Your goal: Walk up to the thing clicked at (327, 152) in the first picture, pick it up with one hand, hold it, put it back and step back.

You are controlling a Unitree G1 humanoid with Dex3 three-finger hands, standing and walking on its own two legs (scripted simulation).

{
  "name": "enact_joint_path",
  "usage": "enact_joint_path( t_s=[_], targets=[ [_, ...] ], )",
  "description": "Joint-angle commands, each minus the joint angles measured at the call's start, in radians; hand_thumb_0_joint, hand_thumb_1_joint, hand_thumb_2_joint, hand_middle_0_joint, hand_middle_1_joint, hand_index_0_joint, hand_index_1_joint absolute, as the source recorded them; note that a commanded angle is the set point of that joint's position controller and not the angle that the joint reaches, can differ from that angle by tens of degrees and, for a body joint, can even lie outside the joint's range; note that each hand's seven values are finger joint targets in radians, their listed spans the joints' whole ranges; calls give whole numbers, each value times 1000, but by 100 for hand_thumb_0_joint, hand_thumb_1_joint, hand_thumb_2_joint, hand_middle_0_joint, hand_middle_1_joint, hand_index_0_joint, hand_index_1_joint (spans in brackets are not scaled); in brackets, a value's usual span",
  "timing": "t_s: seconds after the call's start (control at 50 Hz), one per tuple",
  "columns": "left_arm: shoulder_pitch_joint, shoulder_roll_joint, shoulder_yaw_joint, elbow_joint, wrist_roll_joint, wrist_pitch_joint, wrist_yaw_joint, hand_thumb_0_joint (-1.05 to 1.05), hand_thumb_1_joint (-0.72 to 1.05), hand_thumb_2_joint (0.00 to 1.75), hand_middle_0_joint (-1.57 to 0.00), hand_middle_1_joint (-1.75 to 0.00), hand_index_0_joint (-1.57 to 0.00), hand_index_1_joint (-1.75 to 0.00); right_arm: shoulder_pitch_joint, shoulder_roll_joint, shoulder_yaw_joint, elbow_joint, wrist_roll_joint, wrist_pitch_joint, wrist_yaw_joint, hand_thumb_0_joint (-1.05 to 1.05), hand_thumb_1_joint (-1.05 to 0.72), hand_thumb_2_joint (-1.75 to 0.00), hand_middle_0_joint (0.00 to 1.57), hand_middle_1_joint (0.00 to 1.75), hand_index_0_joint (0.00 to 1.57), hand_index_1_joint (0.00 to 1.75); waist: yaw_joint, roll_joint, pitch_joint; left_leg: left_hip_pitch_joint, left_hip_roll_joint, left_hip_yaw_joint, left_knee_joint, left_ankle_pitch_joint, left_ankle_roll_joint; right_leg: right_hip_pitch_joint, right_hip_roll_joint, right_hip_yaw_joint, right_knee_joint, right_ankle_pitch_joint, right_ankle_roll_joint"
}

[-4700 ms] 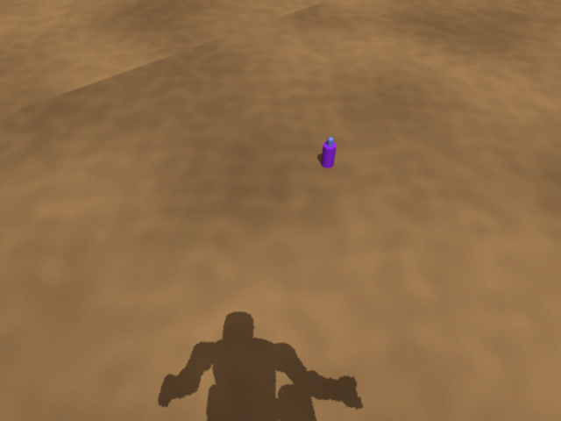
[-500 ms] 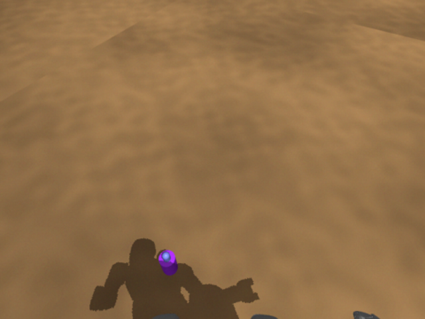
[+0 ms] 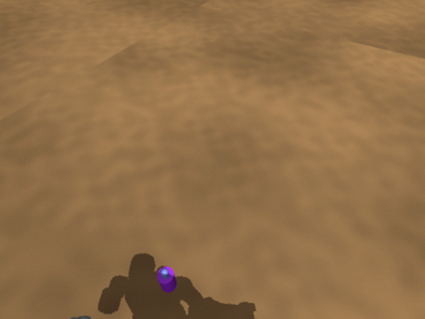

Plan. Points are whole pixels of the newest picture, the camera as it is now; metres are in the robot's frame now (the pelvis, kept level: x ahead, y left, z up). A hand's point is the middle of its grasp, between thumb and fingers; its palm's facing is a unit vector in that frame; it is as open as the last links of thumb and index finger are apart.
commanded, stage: walk up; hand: left
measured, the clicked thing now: (166, 278) +0.40 +0.20 -0.69
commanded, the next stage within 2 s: stand in 1.10 s
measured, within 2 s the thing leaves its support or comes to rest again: neither
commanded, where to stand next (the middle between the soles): +0.06 -0.01 m, yaw +0 degrees
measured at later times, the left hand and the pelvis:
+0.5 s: hand out of the picture +0.09 +0.26 -0.15, palm faces +0.00 -0.94 -0.35, open 7.4 cm; pelvis +0.02 +0.00 +0.01, yaw +1 degrees
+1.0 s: hand out of the picture +0.11 +0.25 -0.15, palm faces -0.01 -0.94 -0.33, open 7.4 cm; pelvis +0.03 +0.00 +0.01, yaw +1 degrees
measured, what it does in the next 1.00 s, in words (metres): stands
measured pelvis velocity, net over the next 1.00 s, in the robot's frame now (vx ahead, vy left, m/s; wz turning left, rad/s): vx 0.03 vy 0.00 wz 0.01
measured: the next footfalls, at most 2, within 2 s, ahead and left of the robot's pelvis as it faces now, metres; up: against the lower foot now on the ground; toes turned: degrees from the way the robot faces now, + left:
none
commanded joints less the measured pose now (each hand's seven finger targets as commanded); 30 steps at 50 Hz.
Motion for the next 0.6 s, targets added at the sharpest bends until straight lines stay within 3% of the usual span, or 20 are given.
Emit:
enact_joint_path(
  t_s=[0.0,0.08,0.16,0.58],
  targets=[
    [-45,218,44,-29,-6,-14,16,0,90,90,-20,-30,-20,-30,-78,-206,-39,-56,4,-27,-23,0,-90,-90,20,30,20,30,21,33,-123,18,115,-108,-100,101,36,97,-101,92,-71,121,-42],
    [-57,207,40,-14,-7,-9,16,0,90,90,-20,-30,-20,-30,-85,-207,-42,-46,3,-23,-27,0,-90,-90,20,30,20,30,16,47,-107,31,118,-108,-116,100,34,92,-100,83,-86,114,-37],
    [-62,205,37,2,-4,-6,15,0,90,90,-20,-30,-20,-30,-100,-208,-44,-42,3,-18,-27,0,-90,-90,20,30,20,30,14,50,-75,20,122,-120,-142,34,35,77,-96,82,-106,66,-31],
    [-48,205,44,16,6,-13,23,0,90,90,-20,-30,-20,-30,-131,-191,-53,-45,5,-7,-25,0,-90,-90,20,30,20,30,10,2,-107,100,110,-99,-132,146,27,93,-108,68,-137,150,-18]
  ],
)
